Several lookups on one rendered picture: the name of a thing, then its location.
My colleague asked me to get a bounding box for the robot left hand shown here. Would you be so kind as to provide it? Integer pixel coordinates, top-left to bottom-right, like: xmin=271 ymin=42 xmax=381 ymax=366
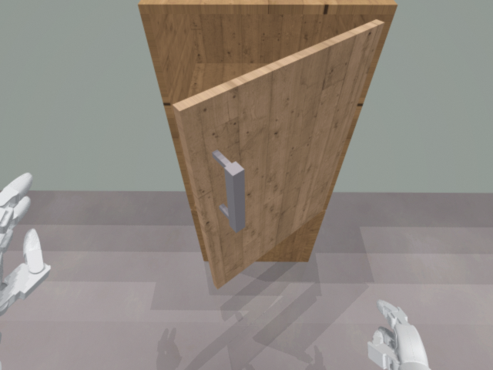
xmin=0 ymin=173 xmax=51 ymax=316

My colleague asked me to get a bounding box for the handle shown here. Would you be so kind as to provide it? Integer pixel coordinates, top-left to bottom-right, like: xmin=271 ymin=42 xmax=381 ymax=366
xmin=212 ymin=150 xmax=245 ymax=233

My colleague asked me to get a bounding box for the robot right hand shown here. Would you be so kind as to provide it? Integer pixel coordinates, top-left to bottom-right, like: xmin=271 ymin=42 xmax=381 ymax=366
xmin=367 ymin=300 xmax=429 ymax=370

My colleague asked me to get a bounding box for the cupboard door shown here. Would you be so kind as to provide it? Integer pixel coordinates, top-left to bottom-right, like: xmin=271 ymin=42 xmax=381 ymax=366
xmin=173 ymin=19 xmax=384 ymax=290

